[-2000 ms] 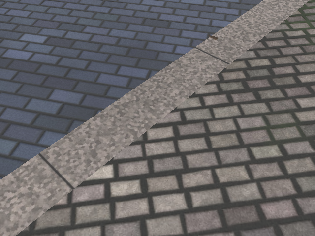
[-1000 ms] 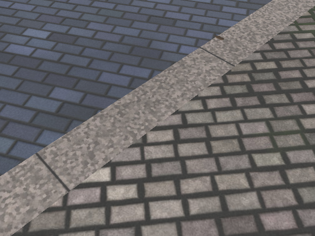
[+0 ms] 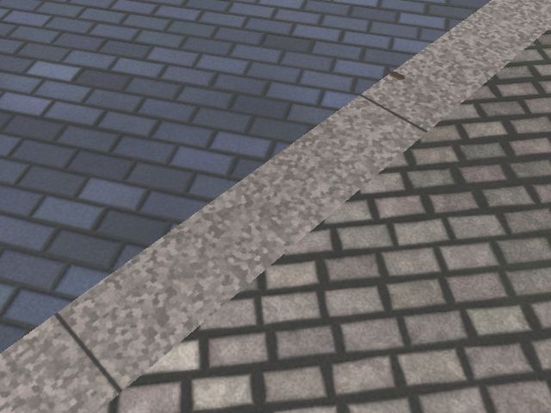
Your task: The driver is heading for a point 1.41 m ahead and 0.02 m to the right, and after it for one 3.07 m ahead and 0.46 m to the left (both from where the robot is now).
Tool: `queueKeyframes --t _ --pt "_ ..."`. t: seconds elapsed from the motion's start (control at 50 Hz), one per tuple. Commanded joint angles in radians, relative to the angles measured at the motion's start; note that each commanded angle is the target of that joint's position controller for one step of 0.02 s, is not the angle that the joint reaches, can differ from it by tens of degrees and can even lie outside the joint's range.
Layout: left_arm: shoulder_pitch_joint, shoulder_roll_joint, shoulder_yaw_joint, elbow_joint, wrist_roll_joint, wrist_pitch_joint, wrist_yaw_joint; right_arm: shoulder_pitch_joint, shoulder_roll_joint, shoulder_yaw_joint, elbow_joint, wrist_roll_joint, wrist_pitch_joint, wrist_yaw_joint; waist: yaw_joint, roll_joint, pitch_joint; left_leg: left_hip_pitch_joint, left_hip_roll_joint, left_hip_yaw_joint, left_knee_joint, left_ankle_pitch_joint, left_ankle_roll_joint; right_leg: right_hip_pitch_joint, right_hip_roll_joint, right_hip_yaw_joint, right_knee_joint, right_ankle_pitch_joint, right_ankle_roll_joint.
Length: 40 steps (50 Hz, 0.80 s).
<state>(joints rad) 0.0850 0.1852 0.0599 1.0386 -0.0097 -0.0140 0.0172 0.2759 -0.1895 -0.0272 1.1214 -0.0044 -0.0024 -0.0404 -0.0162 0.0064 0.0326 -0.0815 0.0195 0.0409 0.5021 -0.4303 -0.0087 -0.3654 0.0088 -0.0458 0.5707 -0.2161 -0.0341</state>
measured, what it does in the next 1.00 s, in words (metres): walks ahead: right foot, then left foot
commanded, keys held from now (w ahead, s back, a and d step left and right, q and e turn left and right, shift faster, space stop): shift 0.14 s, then w+shift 0.86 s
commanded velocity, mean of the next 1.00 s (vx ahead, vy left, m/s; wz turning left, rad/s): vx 0.63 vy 0.00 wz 0.00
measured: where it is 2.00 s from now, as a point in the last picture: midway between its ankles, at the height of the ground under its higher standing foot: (317, 152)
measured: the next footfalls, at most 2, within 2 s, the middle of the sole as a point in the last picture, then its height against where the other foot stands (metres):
right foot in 0.48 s outside the picture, level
left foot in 0.98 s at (281, 343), level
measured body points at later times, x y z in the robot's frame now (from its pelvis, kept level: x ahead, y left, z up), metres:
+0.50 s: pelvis +0.10 -0.06 -0.02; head +0.12 -0.08 +0.43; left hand +0.26 +0.20 -0.12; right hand +0.00 -0.31 -0.16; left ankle -0.09 +0.11 -0.70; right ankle +0.17 -0.17 -0.73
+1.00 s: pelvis +0.46 -0.07 -0.02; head +0.50 -0.07 +0.43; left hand +0.37 +0.18 -0.16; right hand +0.68 -0.30 -0.11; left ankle +0.62 +0.01 -0.73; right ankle +0.18 -0.17 -0.71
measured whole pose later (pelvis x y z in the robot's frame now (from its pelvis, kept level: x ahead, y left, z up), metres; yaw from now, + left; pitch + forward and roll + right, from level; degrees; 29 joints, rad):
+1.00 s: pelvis +0.46 -0.07 -0.02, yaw -1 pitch +2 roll +0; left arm 0.48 0.22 0.04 1.05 0.03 -0.09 0.01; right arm -0.03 -0.22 -0.03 0.77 -0.04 -0.06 0.04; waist 0.04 -0.01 0.05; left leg -0.56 -0.01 0.13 0.55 -0.05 0.14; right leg 0.24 -0.02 -0.10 0.35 -0.45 -0.02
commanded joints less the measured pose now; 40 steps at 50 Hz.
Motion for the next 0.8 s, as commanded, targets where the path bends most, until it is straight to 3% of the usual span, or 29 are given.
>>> queueKeyframes --t 0.02,0.14,0.16,0.18,0.2,0.22,0.24,0.26,0.3,0.32,0.36,0.38,0.4,0.42,0.44,0.46,0.48,0.5,0.52,0.54,0.56,0.6,0.62,0.68,0.74,0.8 --pt "-0.004 0.109 0.021 -0.028 0.0 0.001 0.006 0.112 -0.077 -0.012 0.008 0.0 0.003 -0.003 -0.003 -0.004 -0.079 -0.143 0.021 -0.012 -0.068 0.275 0.012 0.241 -0.084 0.097 -0.033 0.434 -0.088" --pt "-0.014 0.104 0.021 -0.014 0.001 0.015 0.013 0.122 -0.069 -0.008 0.014 -0.002 0.002 -0.007 0.002 -0.003 -0.026 -0.181 0.025 -0.013 -0.091 0.184 0.02 0.217 -0.068 0.084 -0.059 0.28 -0.065" --pt "0.019 0.103 0.024 0.005 -0.004 0.019 0.014 0.155 -0.068 -0.01 0.025 0.004 0.003 -0.007 -0.002 0.003 -0.053 -0.174 0.022 -0.012 -0.108 -0.014 0.043 0.219 -0.042 0.06 -0.051 0.005 -0.062" --pt "0.035 0.115 0.031 0.008 -0.015 0.021 0.014 0.162 -0.095 -0.018 0.018 0.014 0.002 -0.008 -0.001 0.038 -0.011 -0.194 0.05 -0.057 -0.137 -0.243 0.091 0.148 -0.008 0.031 -0.032 -0.34 -0.054" --pt "-0.031 0.132 0.035 -0.023 -0.019 0.012 0.01 0.212 -0.13 -0.027 0.013 0.021 -0.007 -0.008 -0.038 0.05 0.074 -0.169 0.11 -0.154 -0.219 -0.441 0.15 -0.019 0.012 0.021 -0.005 -0.473 -0.029" --pt "-0.16 0.109 0.026 -0.087 -0.034 -0.012 0.001 0.257 -0.198 -0.047 0.015 0.031 -0.027 -0.01 -0.085 0.138 0.172 -0.104 0.25 -0.34 -0.37 -0.538 0.222 -0.2 0.024 -0.035 0.099 -0.339 0.001" --pt "-0.219 0.098 0.021 -0.118 -0.045 -0.039 -0.01 0.198 -0.224 -0.06 -0.005 0.034 -0.051 -0.014 -0.079 0.21 0.246 -0.061 0.383 -0.493 -0.445 -0.459 0.267 -0.331 -0.027 -0.01 0.241 -0.177 -0.017" --pt "-0.221 0.122 0.03 -0.123 -0.039 -0.057 -0.018 0.191 -0.19 -0.054 -0.015 0.019 -0.073 -0.014 -0.069 0.168 0.249 0.042 0.408 -0.503 -0.441 -0.35 0.269 -0.473 -0.074 0.036 0.341 -0.184 -0.03" --pt "-0.185 0.096 0.025 -0.123 -0.04 -0.083 -0.033 0.199 -0.14 -0.045 -0.026 0.021 -0.099 0.0 -0.048 0.107 0.22 0.18 0.375 -0.413 -0.382 -0.171 0.229 -0.599 -0.125 0.063 0.398 -0.163 -0.039" --pt "-0.181 0.092 0.023 -0.125 -0.037 -0.092 -0.042 0.196 -0.128 -0.043 -0.035 0.025 -0.097 0.008 -0.045 0.085 0.197 0.183 0.339 -0.337 -0.38 -0.108 0.201 -0.558 -0.13 0.048 0.332 -0.141 -0.039" --pt "-0.193 0.065 0.012 -0.133 -0.029 -0.097 -0.056 0.189 -0.147 -0.048 -0.059 0.021 -0.091 0.019 -0.047 0.099 0.164 0.072 0.283 -0.229 -0.398 -0.028 0.182 -0.368 -0.102 -0.015 0.232 -0.091 -0.023" --pt "-0.202 0.071 0.01 -0.173 0.074 -0.056 -0.087 0.19 -0.158 -0.049 -0.056 -0.068 -0.089 0.029 -0.049 0.141 0.157 -0.008 0.222 -0.173 -0.429 -0.034 0.182 -0.227 -0.059 -0.078 0.158 -0.093 -0.018" --pt "-0.166 0.07 0.014 -0.176 0.077 -0.033 -0.096 0.181 -0.162 -0.054 -0.054 -0.066 -0.089 0.034 -0.032 0.166 0.162 -0.083 0.22 -0.134 -0.426 0.015 0.183 -0.094 -0.039 -0.117 0.129 -0.085 -0.028" --pt "-0.081 0.087 0.021 -0.164 0.064 -0.022 -0.093 0.165 -0.178 -0.058 -0.056 -0.049 -0.091 0.039 0.007 0.167 0.143 -0.129 0.221 -0.104 -0.373 0.152 0.183 0.04 -0.007 -0.145 0.115 -0.086 -0.04" --pt "0.058 0.115 0.035 -0.131 0.054 -0.019 -0.083 0.137 -0.198 -0.061 -0.061 -0.039 -0.093 0.043 0.08 0.14 0.09 -0.158 0.206 -0.056 -0.232 0.377 0.172 0.197 0.031 -0.166 0.086 -0.081 -0.049" --pt "0.268 0.161 0.059 -0.067 0.047 -0.024 -0.067 0.114 -0.199 -0.059 -0.067 -0.034 -0.096 0.047 0.178 0.061 -0.017 -0.198 0.157 0.012 0.027 0.621 0.154 0.42 0.069 -0.178 0.051 -0.086 -0.06" --pt "0.496 0.237 0.084 -0.012 0.057 -0.039 -0.047 0.07 -0.196 -0.057 -0.086 -0.037 -0.096 0.047 0.297 -0.074 -0.133 -0.398 0.091 0.049 0.422 0.537 0.126 0.669 -0.05 -0.014 -0.01 -0.256 -0.077" --pt "0.576 0.358 0.091 0.007 0.068 -0.057 -0.038 0.077 -0.04 -0.027 -0.164 -0.015 -0.11 0.057 0.239 -0.41 -0.238 -0.635 -0.063 -0.037 0.781 -0.133 0.103 0.722 -0.356 0.614 -0.343 -0.83 -0.139" --pt "0.396 0.291 0.068 -0.026 0.06 -0.052 -0.037 -0.021 -0.084 -0.038 -0.205 -0.007 -0.113 0.061 0.174 -0.238 -0.132 -0.716 -0.054 -0.195 0.906 -0.017 0.133 0.531 -0.381 0.831 -0.479 -0.865 -0.144" --pt "0.26 0.249 0.054 -0.062 0.059 -0.054 -0.037 -0.044 -0.106 -0.044 -0.227 -0.001 -0.112 0.068 0.097 -0.13 -0.031 -0.76 0.026 -0.153 0.928 0.098 0.151 0.425 -0.391 0.696 -0.416 -0.754 -0.14" --pt "0.212 0.197 0.041 -0.072 0.048 -0.062 -0.043 -0.017 -0.104 -0.043 -0.213 -0.009 -0.11 0.074 0.059 -0.039 -0.014 -0.695 0.086 -0.123 0.867 0.189 0.148 0.32 -0.348 0.548 -0.409 -0.582 -0.135" --pt "0.174 0.148 0.019 -0.069 0.04 -0.076 -0.038 0.042 -0.065 -0.036 -0.207 -0.043 -0.085 0.086 -0.016 -0.075 0.001 -0.587 0.127 -0.11 0.772 0.218 0.114 0.179 -0.273 0.383 -0.444 -0.463 -0.111" --pt "0.197 0.128 0.011 -0.061 0.043 -0.083 -0.035 0.023 -0.061 -0.034 -0.222 -0.044 -0.069 0.095 -0.02 -0.088 0.023 -0.585 0.135 -0.101 0.754 0.243 0.099 0.149 -0.254 0.342 -0.468 -0.431 -0.114" --pt "0.269 0.141 0.008 -0.05 0.038 -0.098 -0.027 -0.086 -0.077 -0.032 -0.273 -0.036 -0.042 0.103 -0.016 -0.052 0.095 -0.72 0.143 -0.069 0.681 0.342 0.061 0.167 -0.236 0.265 -0.526 -0.315 -0.15" --pt "0.34 0.141 0.003 -0.051 0.027 -0.111 -0.028 -0.245 -0.1 -0.032 -0.338 -0.031 -0.039 0.104 0.02 -0.015 0.134 -0.779 0.133 -0.03 0.494 0.422 0.032 0.215 -0.219 0.18 -0.576 -0.167 -0.172" --pt "0.372 0.147 0.001 -0.055 0.018 -0.123 -0.025 -0.342 -0.083 -0.021 -0.378 -0.017 -0.042 0.111 0.038 -0.016 0.143 -0.682 0.106 0.026 0.279 0.528 0.048 0.257 -0.198 0.082 -0.634 -0.003 -0.161"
